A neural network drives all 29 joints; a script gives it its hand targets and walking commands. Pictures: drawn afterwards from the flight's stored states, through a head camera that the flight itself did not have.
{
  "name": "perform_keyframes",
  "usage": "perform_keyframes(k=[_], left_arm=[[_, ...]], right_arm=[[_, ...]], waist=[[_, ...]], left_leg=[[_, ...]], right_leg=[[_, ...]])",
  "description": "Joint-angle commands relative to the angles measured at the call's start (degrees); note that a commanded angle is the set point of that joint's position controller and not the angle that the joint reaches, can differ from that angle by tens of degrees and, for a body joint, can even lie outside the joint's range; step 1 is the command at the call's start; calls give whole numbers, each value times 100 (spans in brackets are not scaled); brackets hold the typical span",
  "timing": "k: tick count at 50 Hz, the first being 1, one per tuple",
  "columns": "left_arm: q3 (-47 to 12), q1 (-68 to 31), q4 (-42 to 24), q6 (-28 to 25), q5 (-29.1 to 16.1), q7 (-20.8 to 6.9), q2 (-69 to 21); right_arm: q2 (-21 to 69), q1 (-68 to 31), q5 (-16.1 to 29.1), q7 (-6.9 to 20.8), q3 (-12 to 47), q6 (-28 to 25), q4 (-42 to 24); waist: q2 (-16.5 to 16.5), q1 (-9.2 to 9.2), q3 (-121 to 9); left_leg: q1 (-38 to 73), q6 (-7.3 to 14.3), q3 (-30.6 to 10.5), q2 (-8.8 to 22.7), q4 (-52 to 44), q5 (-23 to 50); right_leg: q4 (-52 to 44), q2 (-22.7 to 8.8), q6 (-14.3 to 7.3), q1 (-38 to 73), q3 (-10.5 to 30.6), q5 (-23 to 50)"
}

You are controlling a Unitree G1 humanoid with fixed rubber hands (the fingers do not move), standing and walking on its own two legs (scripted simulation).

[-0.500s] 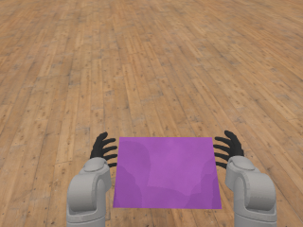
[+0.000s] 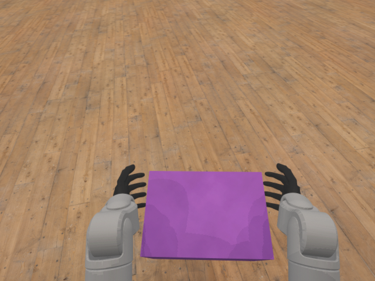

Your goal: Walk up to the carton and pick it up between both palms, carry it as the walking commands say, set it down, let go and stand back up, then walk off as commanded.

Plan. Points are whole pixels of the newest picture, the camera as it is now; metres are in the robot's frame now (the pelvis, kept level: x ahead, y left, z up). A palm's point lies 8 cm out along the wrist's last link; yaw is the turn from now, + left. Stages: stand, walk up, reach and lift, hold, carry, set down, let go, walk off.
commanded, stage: carry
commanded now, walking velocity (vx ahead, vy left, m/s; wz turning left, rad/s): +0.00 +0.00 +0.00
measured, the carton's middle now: (204, 218) +0.27 +0.00 -0.01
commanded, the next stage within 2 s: none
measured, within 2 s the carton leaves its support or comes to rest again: neither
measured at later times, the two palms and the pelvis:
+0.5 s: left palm (136, 193) +0.28 +0.14 +0.07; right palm (288, 193) +0.28 -0.17 +0.06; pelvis +0.02 -0.01 +0.00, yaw +1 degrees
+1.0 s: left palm (146, 195) +0.29 +0.13 +0.04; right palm (291, 195) +0.30 -0.19 +0.04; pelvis +0.02 -0.03 +0.01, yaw +1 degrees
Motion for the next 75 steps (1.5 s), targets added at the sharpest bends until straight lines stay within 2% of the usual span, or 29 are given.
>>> perform_keyframes(k=[1,3,5,9,10,11,13,14,18,20,22,24,25,26,29,31,34,35,40,43,47,48,52,57,62,64,67,71,75], left_arm=[[-3638,-3103,-966,-296,-2384,-1566,-5764],[-3585,-3024,-950,-316,-2356,-1583,-5758],[-3669,-2837,-780,-260,-2302,-1553,-5632],[-3630,-2997,-835,-355,-2291,-1612,-5779],[-2952,-2958,433,-603,-1757,-1642,-4970],[-3746,-3398,-1250,-548,-2342,-1605,-5912],[-2960,-2885,582,-741,-1765,-1696,-5154],[-3753,-3023,-990,-747,-2297,-1675,-5920],[-3384,-2956,-168,-809,-2011,-1706,-5572],[-3759,-3118,-908,-887,-2349,-1721,-5809],[-3158,-2750,380,-1167,-1769,-1786,-5300],[-3052,-2990,561,-1379,-1742,-1910,-5306],[-3705,-2985,-582,-1315,-2204,-1883,-6002],[-3179,-3101,390,-1319,-1795,-1869,-5453],[-3340,-3556,151,-1552,-1825,-1921,-5385],[-2792,-3016,1538,-1805,-1313,-2027,-5108],[-3720,-3748,-154,-1967,-1952,-2048,-5923],[-3381,-3640,546,-1985,-1718,-2054,-5380],[-3013,-3096,1524,-2305,-1270,-2206,-5253],[-3526,-3605,653,-2423,-1586,-2253,-5588],[-2967,-3177,2113,-2519,-1139,-2284,-5064],[-3335,-3309,1300,-2596,-1398,-2313,-5507],[-3237,-3569,1813,-2799,-1251,-2409,-5305],[-3228,-3425,1783,-2962,-1245,-2485,-5380],[-3332,-3336,1584,-2941,-1221,-2448,-5222],[-3277,-2755,1962,-2930,-1163,-2500,-5392],[-3436,-3239,1421,-2994,-1390,-2562,-5374],[-3436,-3439,1595,-2944,-1396,-2563,-5477],[-3172,-3349,1817,-3010,-1230,-2577,-5289]], right_arm=[[5561,-2881,2226,1519,3937,-218,-972],[5536,-3107,2282,1497,4039,-233,-1141],[5379,-2607,2146,1515,3821,-194,-721],[5603,-3211,2334,1580,4100,-324,-1148],[4761,-2791,1663,1626,3178,-505,386],[5789,-3403,2444,1640,4153,-469,-1234],[4935,-2773,1663,1677,3206,-659,490],[5751,-3050,2355,1707,4119,-664,-983],[5397,-3009,2056,1701,3825,-737,-314],[5601,-2701,2133,1649,3977,-781,-669],[4939,-2936,1745,1753,3540,-1114,-3],[4976,-3193,1677,1792,3611,-1273,178],[5779,-3283,2265,1804,4315,-1261,-961],[5253,-2991,1796,1826,3745,-1198,257],[5265,-2887,1634,1902,3523,-1405,636],[4781,-3105,1320,1997,3260,-1711,1285],[5635,-3459,1835,2034,3993,-1872,-117],[5157,-2894,1403,2013,3491,-1882,986],[4773,-3455,1274,2154,3470,-2265,1065],[5438,-3309,1516,2261,3753,-2322,934],[4831,-2994,1039,2268,3294,-2454,2127],[5256,-3470,1474,2319,3833,-2519,1102],[4959,-3212,1110,2391,3354,-2763,2038],[5205,-3828,1361,2413,3829,-2915,1572],[5220,-3146,1294,2418,3672,-2865,1985],[5117,-3234,1255,2441,3661,-2926,1764],[5249,-3275,1256,2412,3775,-2898,1681],[5199,-3541,1252,2394,3757,-2914,1541],[5296,-3551,1209,2394,3849,-2916,1866]], waist=[[-441,-52,-1511],[-474,-57,-1644],[319,-82,-1514],[-221,-26,-1648],[183,-17,-1734],[149,-33,-1599],[133,-24,-1896],[14,-25,-1944],[104,6,-1765],[-173,-27,-2016],[140,-12,-2346],[-537,-13,-2038],[-471,-26,-1883],[-363,-13,-1474],[61,-26,-1907],[-224,-33,-1912],[-148,-33,-1961],[-66,-22,-1891],[156,-22,-1910],[153,-16,-1801],[-324,-30,-1443],[-462,-32,-1678],[153,-60,-1443],[-491,-3,-1625],[317,-9,-1824],[88,2,-2162],[-173,-5,-1984],[-16,-46,-1747],[-842,-26,-1415]], left_leg=[[522,-12,-774,663,-728,-950],[868,-24,-504,505,-385,-445],[967,36,-555,585,-564,-624],[733,74,-794,700,-675,-524],[650,63,-749,665,-668,-828],[703,54,-865,732,-792,-610],[982,80,-621,683,-536,-272],[1271,91,-693,720,-574,86],[1118,101,-534,676,-491,33],[1117,58,-528,666,-386,517],[1508,174,-619,746,-310,1383],[1361,139,-554,751,-361,897],[1211,131,-577,651,-357,597],[874,46,-360,496,-429,75],[1277,111,-449,640,-522,483],[1478,170,-603,716,-506,880],[1492,138,-494,666,-458,707],[1362,147,-527,641,-535,606],[1534,102,-366,687,-515,691],[1493,131,-563,714,-672,49],[1169,45,-420,660,-566,-48],[1304,-1,-395,625,-598,-178],[1147,-19,-459,686,-674,212],[989,-6,-328,651,-387,18],[1307,-23,-446,793,-607,559],[1549,46,-467,978,-374,1924],[1380,56,-443,943,-278,1935],[1183,-66,-226,734,-398,387],[900,-58,-250,712,-293,-248]], right_leg=[[-1165,-653,-131,472,835,-1066],[-1348,-853,-152,377,867,-868],[-1098,-735,-179,72,753,-911],[-910,-565,-120,428,585,-629],[-960,-671,-165,474,735,-787],[-868,-598,-186,428,661,-649],[-988,-723,-205,488,727,-501],[-923,-672,-171,478,595,-271],[-1007,-715,-166,425,690,-143],[-887,-780,-161,737,630,68],[-668,-702,-122,849,464,538],[-797,-772,-100,707,454,383],[-981,-730,-70,790,484,275],[-1079,-865,-151,653,575,-64],[-896,-825,-157,812,481,140],[-945,-712,-166,799,435,212],[-923,-737,-84,867,386,411],[-992,-745,-134,906,441,251],[-1015,-843,-172,959,470,550],[-1184,-713,-201,816,557,-269],[-1443,-779,-162,872,616,-125],[-1475,-867,-163,980,715,-381],[-1270,-780,-222,993,567,189],[-1341,-959,-192,1358,713,833],[-1065,-850,-136,1161,546,337],[-773,-717,-96,1374,309,1119],[-759,-752,-68,1452,376,1754],[-1121,-1026,-131,1342,548,1493],[-1403,-1132,-134,1258,645,1103]])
